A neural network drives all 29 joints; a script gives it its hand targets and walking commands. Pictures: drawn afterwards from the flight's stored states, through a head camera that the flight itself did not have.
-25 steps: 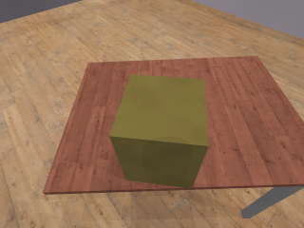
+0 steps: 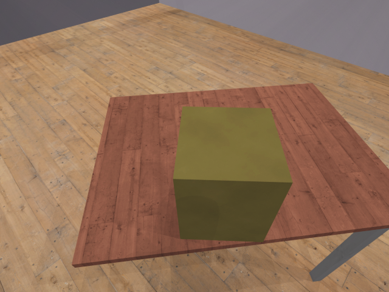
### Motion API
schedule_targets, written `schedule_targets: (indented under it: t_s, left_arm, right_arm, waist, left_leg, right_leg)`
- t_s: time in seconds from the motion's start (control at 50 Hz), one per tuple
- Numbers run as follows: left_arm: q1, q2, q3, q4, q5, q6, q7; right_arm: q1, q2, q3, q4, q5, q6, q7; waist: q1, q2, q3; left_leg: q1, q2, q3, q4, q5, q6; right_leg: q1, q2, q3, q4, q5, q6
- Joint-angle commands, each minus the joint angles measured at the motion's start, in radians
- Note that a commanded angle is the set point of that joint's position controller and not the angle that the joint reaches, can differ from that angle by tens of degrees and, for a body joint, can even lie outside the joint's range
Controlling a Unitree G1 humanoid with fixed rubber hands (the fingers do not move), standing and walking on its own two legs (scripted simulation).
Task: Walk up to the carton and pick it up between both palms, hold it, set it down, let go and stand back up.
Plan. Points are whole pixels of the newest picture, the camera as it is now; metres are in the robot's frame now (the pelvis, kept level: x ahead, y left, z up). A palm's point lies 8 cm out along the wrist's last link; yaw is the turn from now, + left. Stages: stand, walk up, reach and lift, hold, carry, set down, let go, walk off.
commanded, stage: walk up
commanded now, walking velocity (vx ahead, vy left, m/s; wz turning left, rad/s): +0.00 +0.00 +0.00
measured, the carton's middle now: (223, 175) +0.40 -0.04 +0.02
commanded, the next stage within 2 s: none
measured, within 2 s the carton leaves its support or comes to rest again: neither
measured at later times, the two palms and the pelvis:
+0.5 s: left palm out of the picture -0.07 +0.26 -0.15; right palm out of the picture +0.00 -0.20 -0.15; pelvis -0.01 +0.05 +0.00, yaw +1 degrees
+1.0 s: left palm out of the picture +0.01 +0.30 -0.15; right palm out of the picture -0.03 -0.11 -0.15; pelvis +0.00 +0.09 +0.00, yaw -1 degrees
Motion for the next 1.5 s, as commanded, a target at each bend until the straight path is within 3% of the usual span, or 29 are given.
schedule_targets:
  t_s: [0.0, 0.04, 0.2, 0.22, 0.28, 0.38, 0.4, 0.44, 0.48, 0.52, 0.56, 0.58, 0.64, 0.72, 0.94, 0.96, 0.98, 1.0, 1.04, 1.06, 1.08, 1.1, 1.14, 1.2, 1.24, 1.26, 1.3, 1.38, 1.48]
  left_arm:
    - [0.128, 0.078, -0.004, 0.035, 0.008, -0.028, 0.009]
    - [0.071, 0.036, -0.018, 0.031, 0.004, -0.031, 0.000]
    - [0.115, 0.023, -0.037, 0.032, 0.007, -0.041, 0.003]
    - [0.126, 0.150, 0.005, -0.030, 0.035, -0.043, 0.019]
    - [0.148, 0.216, 0.037, -0.050, 0.043, -0.034, 0.044]
    - [0.122, 0.092, 0.030, -0.083, 0.049, -0.053, 0.030]
    - [0.102, 0.034, 0.006, -0.054, 0.019, -0.045, 0.028]
    - [0.103, 0.090, 0.024, -0.051, 0.020, -0.042, 0.021]
    - [0.146, 0.119, 0.032, -0.030, 0.019, -0.044, 0.012]
    - [0.184, 0.067, 0.021, -0.029, 0.013, -0.052, 0.002]
    - [0.212, 0.007, 0.007, -0.039, -0.002, -0.032, 0.014]
    - [0.164, 0.046, 0.015, -0.040, -0.001, -0.024, 0.013]
    - [0.157, 0.043, 0.015, -0.018, 0.001, -0.036, -0.007]
    - [0.118, 0.063, 0.012, -0.012, 0.016, -0.033, -0.003]
    - [0.095, 0.059, 0.006, 0.009, 0.008, -0.038, -0.002]
    - [0.036, 0.225, 0.067, -0.020, 0.006, -0.008, 0.003]
    - [0.002, 0.192, 0.063, -0.050, 0.013, 0.010, -0.001]
    - [-0.031, 0.225, 0.090, -0.088, 0.036, 0.040, -0.015]
    - [-0.028, 0.130, 0.085, -0.134, 0.033, 0.053, -0.035]
    - [-0.054, 0.100, 0.081, -0.164, 0.026, 0.047, -0.047]
    - [0.020, -0.069, 0.006, -0.155, -0.006, 0.006, -0.063]
    - [0.073, -0.037, 0.017, -0.129, 0.002, -0.003, -0.066]
    - [0.078, 0.027, 0.020, -0.098, 0.006, -0.006, -0.046]
    - [0.214, 0.075, 0.025, -0.035, -0.001, -0.031, 0.002]
    - [0.177, 0.177, 0.024, -0.055, 0.017, -0.050, 0.004]
    - [0.080, 0.209, 0.024, -0.097, 0.023, -0.045, -0.002]
    - [-0.044, 0.096, -0.009, -0.143, 0.030, -0.039, -0.020]
    - [0.032, 0.097, -0.021, -0.131, 0.016, -0.070, -0.010]
    - [0.145, 0.053, -0.041, -0.074, 0.022, -0.075, -0.001]
  right_arm:
    - [0.087, -0.087, -0.017, -0.010, 0.011, -0.011, 0.007]
    - [0.071, -0.087, -0.020, 0.005, 0.008, -0.005, 0.006]
    - [0.103, -0.071, -0.023, 0.054, -0.001, 0.004, 0.007]
    - [0.057, -0.224, -0.075, 0.038, -0.004, 0.030, -0.004]
    - [-0.005, -0.145, -0.072, -0.027, -0.031, 0.068, 0.010]
    - [-0.019, -0.098, -0.066, -0.058, -0.021, 0.055, 0.018]
    - [-0.051, -0.027, -0.041, -0.104, -0.008, 0.030, 0.024]
    - [0.003, -0.079, -0.056, -0.084, 0.004, 0.006, 0.010]
    - [0.117, -0.107, -0.059, -0.027, 0.008, 0.002, -0.007]
    - [0.168, -0.201, -0.074, -0.024, 0.001, -0.007, -0.012]
    - [0.108, -0.240, -0.076, -0.034, -0.010, 0.005, -0.005]
    - [0.031, -0.187, -0.063, -0.042, -0.018, 0.011, 0.003]
    - [-0.003, -0.161, -0.051, -0.069, -0.011, 0.002, -0.009]
    - [0.045, -0.102, -0.040, -0.032, 0.002, 0.004, -0.002]
    - [0.042, -0.136, -0.043, 0.002, -0.005, -0.011, 0.008]
    - [0.108, -0.285, -0.097, -0.036, -0.024, -0.004, -0.015]
    - [0.174, -0.357, -0.119, -0.016, -0.025, 0.007, -0.030]
    - [0.239, -0.391, -0.137, 0.005, -0.025, 0.027, -0.067]
    - [0.237, -0.333, -0.131, 0.021, -0.030, 0.028, -0.079]
    - [0.183, -0.314, -0.125, 0.001, -0.035, 0.028, -0.077]
    - [0.034, -0.134, -0.057, 0.003, -0.010, 0.026, -0.043]
    - [-0.066, -0.089, -0.059, -0.036, -0.012, 0.037, -0.031]
    - [-0.099, -0.124, -0.065, -0.043, -0.017, 0.036, -0.015]
    - [-0.017, -0.205, -0.086, -0.008, -0.013, 0.040, -0.009]
    - [0.125, -0.078, -0.053, 0.003, 0.000, 0.052, 0.003]
    - [0.137, -0.051, -0.044, 0.001, -0.004, 0.073, -0.005]
    - [0.042, -0.112, -0.046, -0.003, 0.007, 0.090, 0.003]
    - [0.142, -0.103, -0.034, 0.067, -0.002, 0.079, 0.014]
    - [0.019, -0.111, -0.033, 0.026, 0.011, 0.053, 0.000]
  waist:
    - [-0.007, -0.003, 0.012]
    - [-0.015, -0.069, 0.098]
    - [-0.007, 0.037, 0.143]
    - [0.049, 0.180, 0.143]
    - [0.069, -0.047, 0.154]
    - [0.046, -0.073, 0.132]
    - [-0.019, -0.234, 0.106]
    - [-0.009, -0.259, 0.053]
    - [-0.029, -0.150, -0.022]
    - [-0.028, 0.062, -0.082]
    - [-0.002, 0.366, -0.076]
    - [0.002, 0.331, -0.014]
    - [0.023, 0.186, 0.006]
    - [-0.009, 0.120, 0.055]
    - [0.007, 0.036, 0.065]
    - [-0.079, -0.051, 0.103]
    - [-0.101, 0.107, 0.094]
    - [-0.118, 0.096, 0.143]
    - [-0.085, 0.096, 0.016]
    - [-0.067, 0.154, -0.014]
    - [0.058, 0.374, -0.116]
    - [0.065, 0.476, -0.097]
    - [0.025, 0.475, 0.019]
    - [0.053, 0.210, -0.018]
    - [-0.017, -0.223, -0.002]
    - [-0.029, -0.314, 0.047]
    - [-0.029, -0.256, 0.229]
    - [-0.059, -0.184, 0.128]
    - [-0.008, -0.126, 0.037]
  left_leg:
    - [-0.024, 0.220, -0.241, -0.129, 0.089, -0.036]
    - [0.034, 0.184, -0.197, -0.122, 0.075, -0.043]
    - [-0.034, 0.173, -0.193, -0.132, -0.003, -0.049]
    - [-0.175, 0.113, -0.090, 0.048, -0.037, -0.080]
    - [-0.310, 0.137, -0.129, 0.568, -0.233, -0.112]
    - [-0.290, 0.128, -0.159, 0.489, -0.186, -0.163]
    - [-0.168, 0.118, -0.133, 0.321, -0.203, -0.155]
    - [-0.135, 0.052, -0.018, 0.127, -0.097, -0.176]
    - [0.025, 0.055, 0.012, -0.076, 0.170, -0.192]
    - [0.237, 0.235, -0.142, -0.036, 0.432, -0.174]
    - [0.071, 0.387, -0.301, -0.032, 0.487, -0.028]
    - [-0.036, 0.334, -0.298, -0.057, 0.320, -0.031]
    - [0.076, 0.228, -0.146, 0.015, 0.528, -0.080]
    - [-0.057, 0.215, -0.171, -0.051, 0.223, -0.083]
    - [-0.047, 0.187, -0.154, -0.066, 0.140, -0.092]
    - [0.084, 0.379, -0.351, -0.051, 0.196, -0.042]
    - [0.143, 0.519, -0.513, -0.092, 0.251, 0.034]
    - [0.115, 0.685, -0.595, -0.015, 0.833, 0.110]
    - [0.055, 0.629, -0.428, 0.072, 1.043, 0.151]
    - [0.021, 0.555, -0.340, 0.067, 0.935, 0.118]
    - [-0.158, 0.222, -0.045, -0.056, 0.057, -0.015]
    - [-0.247, 0.171, -0.045, -0.099, -0.215, -0.057]
    - [-0.222, 0.180, -0.127, -0.124, -0.231, -0.040]
    - [-0.076, 0.238, -0.134, 0.133, 0.131, -0.033]
    - [-0.263, 0.127, -0.087, 0.323, -0.335, -0.114]
    - [-0.174, 0.137, -0.143, 0.354, -0.348, -0.115]
    - [-0.108, 0.148, -0.124, 0.420, -0.254, -0.120]
    - [-0.207, 0.127, -0.116, 0.440, -0.200, -0.114]
    - [-0.142, 0.108, -0.113, 0.242, -0.199, -0.120]
  right_leg:
    - [0.087, -0.096, 0.091, -0.110, 0.220, -0.021]
    - [-0.070, -0.081, 0.083, -0.118, 0.136, -0.030]
    - [-0.071, -0.084, 0.072, -0.121, 0.059, -0.031]
    - [-0.021, -0.249, 0.199, -0.091, 0.053, -0.062]
    - [-0.151, -0.500, 0.422, -0.227, -0.063, -0.217]
    - [-0.144, -0.297, 0.252, -0.166, 0.143, -0.119]
    - [-0.177, -0.112, 0.072, -0.107, 0.210, -0.077]
    - [-0.034, -0.067, 0.012, 0.025, 0.454, -0.069]
    - [-0.020, -0.085, -0.004, 0.104, 0.465, -0.052]
    - [-0.206, -0.070, -0.010, 0.123, 0.113, 0.009]
    - [-0.161, -0.057, -0.013, 0.156, -0.193, 0.031]
    - [-0.084, -0.071, 0.001, 0.121, -0.128, 0.032]
    - [-0.097, -0.064, -0.015, 0.022, 0.184, 0.027]
    - [-0.002, -0.088, -0.003, -0.021, 0.190, 0.034]
    - [0.010, -0.104, -0.001, -0.061, 0.175, 0.043]
    - [-0.235, -0.036, -0.096, 0.161, 0.053, 0.072]
    - [-0.395, -0.022, -0.081, 0.330, -0.172, 0.086]
    - [-0.492, -0.019, -0.004, 0.628, -0.352, 0.104]
    - [-0.431, -0.043, 0.083, 0.866, -0.333, 0.078]
    - [-0.429, -0.031, 0.109, 0.906, -0.277, 0.063]
    - [-0.123, -0.077, 0.138, 0.537, -0.139, 0.006]
    - [-0.042, -0.022, 0.053, 0.454, -0.138, 0.004]
    - [-0.070, 0.013, -0.066, 0.236, -0.070, 0.043]
    - [-0.006, 0.009, -0.079, -0.105, 0.157, 0.067]
    - [0.036, -0.287, 0.274, -0.200, 0.132, 0.054]
    - [-0.202, -0.327, 0.330, -0.253, -0.096, -0.032]
    - [-0.435, -0.237, 0.281, -0.357, -0.333, -0.053]
    - [-0.134, -0.181, 0.114, -0.169, 0.274, -0.055]
    - [-0.033, -0.194, 0.180, -0.116, 0.351, -0.129]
